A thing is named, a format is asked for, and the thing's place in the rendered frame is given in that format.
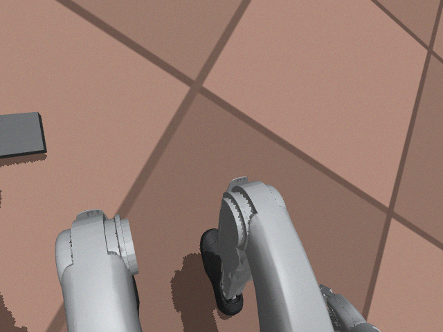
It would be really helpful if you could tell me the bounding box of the small box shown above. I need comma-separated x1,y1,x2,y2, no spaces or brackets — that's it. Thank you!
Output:
0,112,47,159

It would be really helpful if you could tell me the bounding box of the right robot foot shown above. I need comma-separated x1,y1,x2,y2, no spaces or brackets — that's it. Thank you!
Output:
200,228,243,315

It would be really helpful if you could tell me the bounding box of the right robot hand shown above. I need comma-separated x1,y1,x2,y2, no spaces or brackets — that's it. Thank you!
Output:
319,284,367,332

